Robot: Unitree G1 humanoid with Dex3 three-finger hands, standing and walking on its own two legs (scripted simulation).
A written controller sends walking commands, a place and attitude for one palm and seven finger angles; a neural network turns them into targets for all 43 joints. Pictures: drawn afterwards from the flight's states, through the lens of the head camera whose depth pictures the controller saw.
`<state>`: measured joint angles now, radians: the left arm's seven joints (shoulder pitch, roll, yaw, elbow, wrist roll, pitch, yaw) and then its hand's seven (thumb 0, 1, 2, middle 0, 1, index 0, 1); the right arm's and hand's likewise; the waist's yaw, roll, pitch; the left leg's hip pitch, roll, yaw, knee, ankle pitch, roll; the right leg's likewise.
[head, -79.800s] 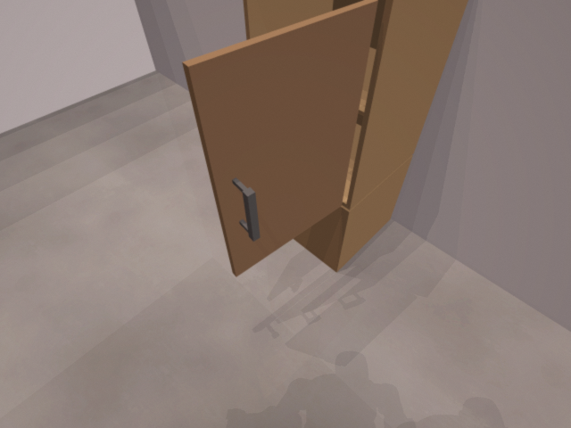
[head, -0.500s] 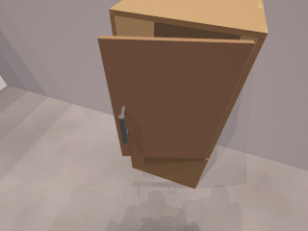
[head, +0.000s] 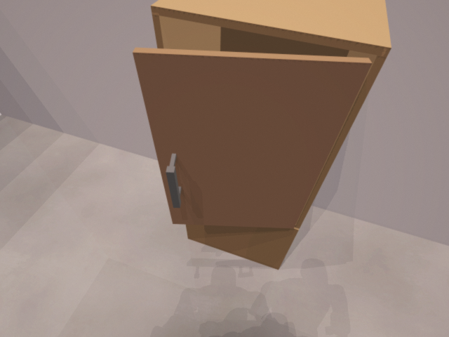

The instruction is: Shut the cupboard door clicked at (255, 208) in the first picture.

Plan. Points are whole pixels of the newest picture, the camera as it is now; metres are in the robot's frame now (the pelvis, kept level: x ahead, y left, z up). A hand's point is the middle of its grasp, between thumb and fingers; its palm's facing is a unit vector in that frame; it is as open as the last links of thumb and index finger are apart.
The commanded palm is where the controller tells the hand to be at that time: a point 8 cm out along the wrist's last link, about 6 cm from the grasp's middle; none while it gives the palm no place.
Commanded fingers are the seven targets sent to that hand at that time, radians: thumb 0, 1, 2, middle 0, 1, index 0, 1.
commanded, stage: look again from close up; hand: left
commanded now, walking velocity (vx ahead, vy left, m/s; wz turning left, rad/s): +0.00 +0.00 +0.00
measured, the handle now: (175, 182) +0.47 +0.16 -0.07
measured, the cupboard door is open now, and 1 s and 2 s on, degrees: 18 18 18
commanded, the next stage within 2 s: raise the hand and make a fist in 0.24 s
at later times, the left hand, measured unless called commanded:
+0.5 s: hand (116, 299) +0.18 +0.21 -0.04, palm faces +0.29 -0.95 -0.15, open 7.3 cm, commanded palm +0.11 +0.24 -0.07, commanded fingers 0.00 0.90 0.90 -0.35 -0.46 -0.35 -0.46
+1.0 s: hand (134, 317) +0.16 +0.18 -0.07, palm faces +0.03 -1.00 -0.02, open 5.0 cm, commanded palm +0.13 +0.23 -0.07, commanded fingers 0.00 0.90 0.90 -0.81 -0.96 -0.81 -0.96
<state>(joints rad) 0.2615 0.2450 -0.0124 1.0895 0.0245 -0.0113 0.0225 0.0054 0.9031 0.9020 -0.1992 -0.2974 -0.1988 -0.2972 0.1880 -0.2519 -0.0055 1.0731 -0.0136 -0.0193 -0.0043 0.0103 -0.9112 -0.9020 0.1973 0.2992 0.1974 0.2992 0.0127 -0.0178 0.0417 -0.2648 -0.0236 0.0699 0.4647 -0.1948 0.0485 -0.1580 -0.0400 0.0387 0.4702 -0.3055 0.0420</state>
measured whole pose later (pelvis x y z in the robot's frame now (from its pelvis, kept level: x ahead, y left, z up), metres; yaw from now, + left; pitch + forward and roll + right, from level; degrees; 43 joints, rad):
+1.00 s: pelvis -0.05 -0.04 -0.12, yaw +1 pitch +16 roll -3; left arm 0.34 0.25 0.22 0.09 -0.33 -0.40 -0.37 0.02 0.89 0.90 -0.63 -0.77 -0.63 -0.77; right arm 0.22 -0.20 0.01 0.58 0.03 -0.26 -0.08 0.02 -0.91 -0.90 0.20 0.30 0.20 0.30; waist 0.03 0.04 -0.18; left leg -1.11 0.04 -0.05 1.30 -0.47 -0.01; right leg -0.96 0.02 -0.09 1.29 -0.61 -0.03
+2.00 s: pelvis -0.04 -0.02 -0.12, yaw +1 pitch +17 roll -4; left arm 0.39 0.24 0.14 0.00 -0.26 -0.42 -0.22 0.02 0.90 0.90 -1.30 -1.50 -1.30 -1.50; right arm 0.25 -0.23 0.01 0.51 0.01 -0.16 -0.05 0.02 -0.91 -0.90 0.20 0.30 0.20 0.30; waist 0.00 0.04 -0.19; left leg -1.12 0.04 -0.04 1.30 -0.48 0.02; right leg -0.96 0.02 -0.08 1.27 -0.61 0.00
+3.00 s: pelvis -0.03 -0.02 -0.11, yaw +1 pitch +18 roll -3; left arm -0.11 0.20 0.09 0.38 -0.16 -0.39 -0.08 0.02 0.90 0.90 -1.30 -1.50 -1.30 -1.50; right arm 0.26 -0.24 0.02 0.56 0.00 -0.07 -0.02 0.02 -0.91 -0.90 0.20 0.30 0.20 0.30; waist -0.04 0.04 -0.18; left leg -1.10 0.04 -0.02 1.25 -0.47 0.01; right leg -0.96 0.02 -0.06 1.24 -0.60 -0.01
